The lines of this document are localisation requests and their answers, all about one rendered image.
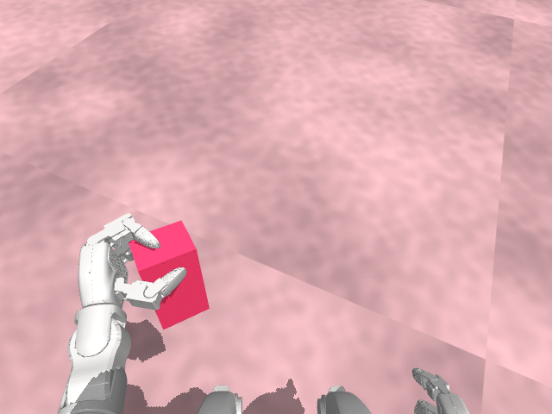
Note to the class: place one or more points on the carton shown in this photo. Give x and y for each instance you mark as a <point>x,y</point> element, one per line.
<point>177,250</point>

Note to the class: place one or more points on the left robot arm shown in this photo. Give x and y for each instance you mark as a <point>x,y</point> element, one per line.
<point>98,350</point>

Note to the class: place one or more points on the right robot hand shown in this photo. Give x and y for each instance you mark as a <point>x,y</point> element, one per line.
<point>438,389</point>

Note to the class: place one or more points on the left robot hand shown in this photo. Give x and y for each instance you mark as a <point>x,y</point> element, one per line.
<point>102,275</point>

